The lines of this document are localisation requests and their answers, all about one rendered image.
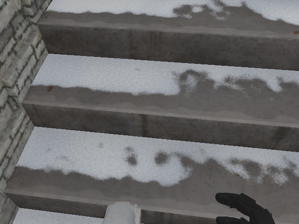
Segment left robot thigh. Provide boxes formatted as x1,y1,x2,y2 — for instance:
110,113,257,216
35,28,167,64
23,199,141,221
102,202,141,224

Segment right robot hand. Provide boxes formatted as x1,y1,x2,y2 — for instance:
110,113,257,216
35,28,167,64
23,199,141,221
215,192,276,224

